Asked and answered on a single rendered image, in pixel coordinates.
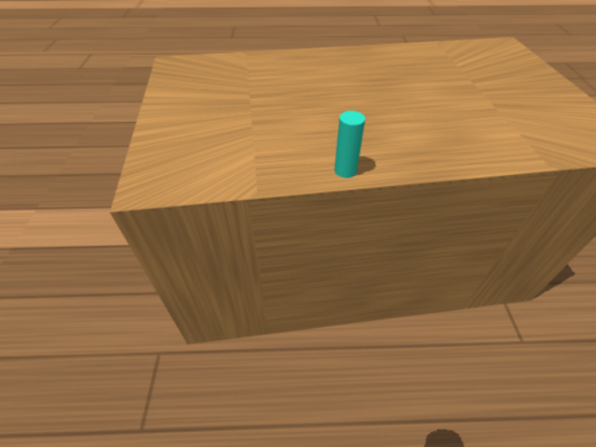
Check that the can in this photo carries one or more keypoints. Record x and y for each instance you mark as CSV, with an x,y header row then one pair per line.
x,y
351,126

